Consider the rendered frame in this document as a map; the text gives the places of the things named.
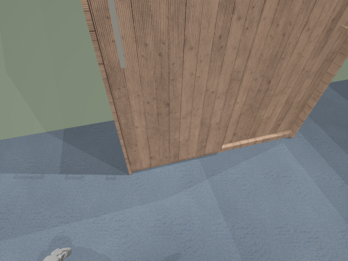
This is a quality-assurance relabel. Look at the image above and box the left robot hand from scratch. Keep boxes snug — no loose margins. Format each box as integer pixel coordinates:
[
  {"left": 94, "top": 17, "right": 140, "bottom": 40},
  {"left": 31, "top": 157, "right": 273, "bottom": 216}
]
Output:
[{"left": 43, "top": 247, "right": 72, "bottom": 261}]

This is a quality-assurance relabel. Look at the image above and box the wardrobe door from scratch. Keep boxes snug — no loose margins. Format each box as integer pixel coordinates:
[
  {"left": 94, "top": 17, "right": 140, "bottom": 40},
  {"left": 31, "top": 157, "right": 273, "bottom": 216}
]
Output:
[
  {"left": 88, "top": 0, "right": 266, "bottom": 170},
  {"left": 223, "top": 0, "right": 348, "bottom": 145}
]

